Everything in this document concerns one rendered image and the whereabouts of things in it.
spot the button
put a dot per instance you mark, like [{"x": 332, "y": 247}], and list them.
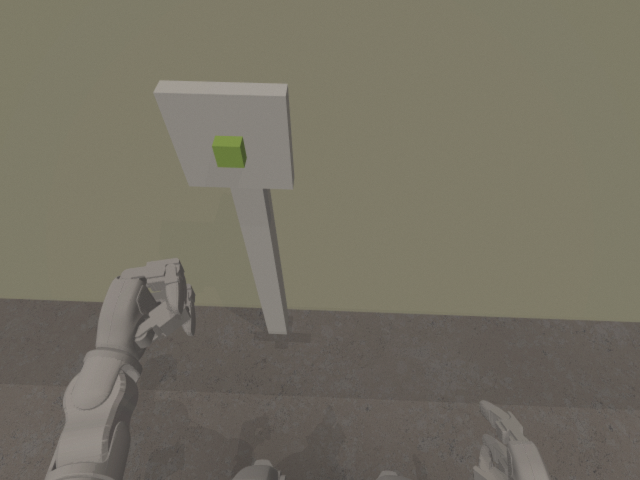
[{"x": 229, "y": 151}]

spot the left robot shin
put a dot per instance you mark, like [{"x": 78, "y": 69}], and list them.
[{"x": 263, "y": 462}]

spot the robot right hand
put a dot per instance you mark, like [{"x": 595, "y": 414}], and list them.
[{"x": 520, "y": 460}]

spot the robot left hand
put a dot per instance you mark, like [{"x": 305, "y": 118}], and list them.
[{"x": 128, "y": 303}]

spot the panel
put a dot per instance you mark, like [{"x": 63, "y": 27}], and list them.
[{"x": 194, "y": 113}]

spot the left robot forearm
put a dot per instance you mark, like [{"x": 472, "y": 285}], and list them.
[{"x": 98, "y": 405}]

